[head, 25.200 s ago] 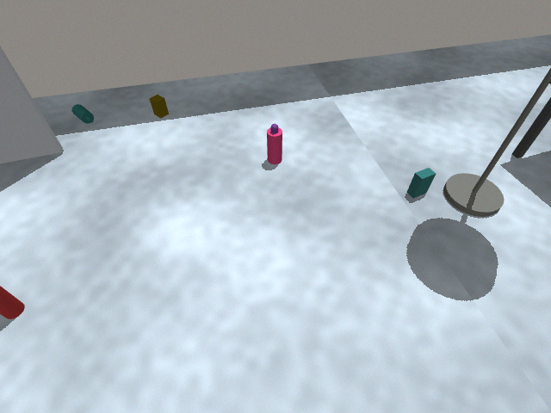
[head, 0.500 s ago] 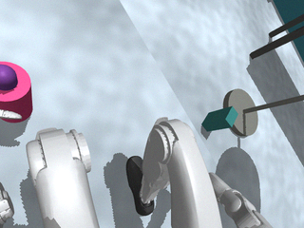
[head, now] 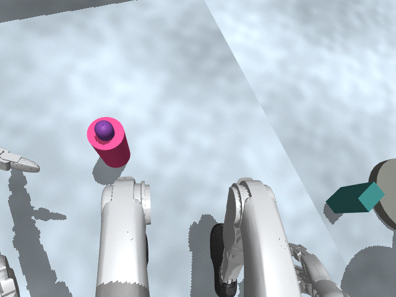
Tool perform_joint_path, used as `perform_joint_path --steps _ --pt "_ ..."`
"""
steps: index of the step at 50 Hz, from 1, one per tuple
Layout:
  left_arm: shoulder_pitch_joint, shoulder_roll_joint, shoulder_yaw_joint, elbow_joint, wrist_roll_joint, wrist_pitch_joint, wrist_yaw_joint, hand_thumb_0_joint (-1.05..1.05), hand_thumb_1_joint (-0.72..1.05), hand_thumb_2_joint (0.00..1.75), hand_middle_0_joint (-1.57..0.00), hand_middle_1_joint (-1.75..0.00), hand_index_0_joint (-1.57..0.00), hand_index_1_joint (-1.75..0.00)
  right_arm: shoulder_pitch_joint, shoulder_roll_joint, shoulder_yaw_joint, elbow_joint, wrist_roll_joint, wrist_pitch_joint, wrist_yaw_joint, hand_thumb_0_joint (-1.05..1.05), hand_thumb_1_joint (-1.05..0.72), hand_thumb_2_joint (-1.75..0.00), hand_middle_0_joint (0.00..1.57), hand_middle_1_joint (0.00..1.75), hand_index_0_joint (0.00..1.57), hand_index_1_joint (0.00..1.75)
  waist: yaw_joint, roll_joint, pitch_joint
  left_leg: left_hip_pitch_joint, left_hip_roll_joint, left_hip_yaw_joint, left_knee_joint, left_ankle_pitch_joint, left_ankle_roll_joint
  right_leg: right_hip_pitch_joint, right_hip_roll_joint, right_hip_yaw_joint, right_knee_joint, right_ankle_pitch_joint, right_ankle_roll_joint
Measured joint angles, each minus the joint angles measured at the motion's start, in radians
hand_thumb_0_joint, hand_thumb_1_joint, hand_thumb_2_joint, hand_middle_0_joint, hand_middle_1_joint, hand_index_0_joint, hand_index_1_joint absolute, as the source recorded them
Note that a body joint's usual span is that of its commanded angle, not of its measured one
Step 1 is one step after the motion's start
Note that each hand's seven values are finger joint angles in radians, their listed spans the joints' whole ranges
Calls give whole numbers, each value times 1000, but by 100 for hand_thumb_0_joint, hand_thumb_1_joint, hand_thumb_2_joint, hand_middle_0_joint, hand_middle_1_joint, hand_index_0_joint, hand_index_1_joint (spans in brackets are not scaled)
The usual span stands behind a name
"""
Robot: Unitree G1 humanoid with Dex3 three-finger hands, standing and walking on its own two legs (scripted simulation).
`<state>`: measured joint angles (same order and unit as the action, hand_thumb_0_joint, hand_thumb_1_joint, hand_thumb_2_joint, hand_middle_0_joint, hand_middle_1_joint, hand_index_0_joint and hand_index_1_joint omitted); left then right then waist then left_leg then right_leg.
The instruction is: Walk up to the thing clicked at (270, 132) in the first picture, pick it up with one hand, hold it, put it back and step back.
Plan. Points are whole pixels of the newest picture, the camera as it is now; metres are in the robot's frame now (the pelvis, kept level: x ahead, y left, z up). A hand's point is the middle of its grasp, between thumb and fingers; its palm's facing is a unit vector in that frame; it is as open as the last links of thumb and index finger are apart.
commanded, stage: home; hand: left
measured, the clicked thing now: (110, 142) +0.44 +0.23 -0.24
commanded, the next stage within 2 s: none
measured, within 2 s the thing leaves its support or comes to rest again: neither
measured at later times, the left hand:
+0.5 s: hand out of the picture +0.29 +0.29 +0.13, palm faces +0.25 -0.86 -0.43, open 17.5 cm
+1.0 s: hand out of the picture +0.25 +0.21 +0.30, palm faces +0.24 -0.92 -0.30, open 17.7 cm
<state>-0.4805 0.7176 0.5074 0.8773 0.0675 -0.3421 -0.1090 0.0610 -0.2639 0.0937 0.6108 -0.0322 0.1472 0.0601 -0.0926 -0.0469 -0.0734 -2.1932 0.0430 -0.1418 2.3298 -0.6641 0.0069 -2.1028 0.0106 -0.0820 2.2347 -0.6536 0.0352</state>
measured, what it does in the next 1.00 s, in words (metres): rises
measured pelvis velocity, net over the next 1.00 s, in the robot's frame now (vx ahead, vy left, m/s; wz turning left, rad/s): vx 0.10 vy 0.01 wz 0.13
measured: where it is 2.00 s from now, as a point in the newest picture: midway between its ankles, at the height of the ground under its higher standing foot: (180, 277)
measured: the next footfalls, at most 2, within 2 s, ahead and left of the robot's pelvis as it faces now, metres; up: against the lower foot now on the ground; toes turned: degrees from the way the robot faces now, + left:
none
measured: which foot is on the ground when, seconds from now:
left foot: down 0.00-1.00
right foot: down 0.00-1.00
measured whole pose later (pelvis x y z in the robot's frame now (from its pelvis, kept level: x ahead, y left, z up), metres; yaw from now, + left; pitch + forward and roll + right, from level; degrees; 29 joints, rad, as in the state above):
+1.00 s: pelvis +0.10 +0.01 +0.35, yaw +8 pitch +10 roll -2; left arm 0.47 0.21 -0.02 -0.02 -0.02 0.27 0.18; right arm 0.29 -0.20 0.03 0.47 0.04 -0.05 -0.18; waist -0.04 0.04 -0.16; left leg -0.70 0.05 -0.02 1.02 -0.50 -0.01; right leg -0.65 -0.01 -0.04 0.96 -0.49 0.02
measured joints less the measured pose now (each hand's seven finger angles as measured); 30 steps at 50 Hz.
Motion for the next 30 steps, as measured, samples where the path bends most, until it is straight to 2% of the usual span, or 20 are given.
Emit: perform_joint_path --steps 4,9,15,22,30 --pt "61 -32 -33 -80 -5 97 51 -1 -53 7 -7 -6 -6 -6 21 5 -43 -8 28 8 -17 0 -91 -90 21 30 20 30 28 25 -37 55 6 29 -91 5 0 38 -2 20 -74 4 -3" --pt "198 -139 -110 -263 -16 213 100 -1 -55 6 -6 -6 -5 -6 33 5 -73 -33 62 10 -41 0 -90 -90 21 30 20 30 51 47 -62 173 13 55 -232 8 -4 140 -4 35 -200 8 -6" --pt "352 -248 -185 -423 -25 307 154 -1 -55 5 -7 -6 -6 -6 38 19 -85 -70 86 -8 -86 0 -90 -90 20 30 20 30 47 45 -75 382 17 75 -428 17 -16 336 -7 41 -380 13 -19" --pt "460 -310 -242 -472 -48 377 212 -1 -55 5 -7 -6 -6 -6 55 23 -93 -97 89 -62 -137 0 -90 -90 20 30 20 30 41 45 -96 636 14 84 -651 38 -28 586 -13 37 -593 27 -32" --pt "583 -392 -344 -534 -63 469 254 -1 -54 6 -6 -6 -6 -6 103 23 -90 -105 87 -123 -175 0 -90 -90 20 30 20 30 42 52 -96 937 11 94 -896 76 -30 890 -17 34 -838 62 -32"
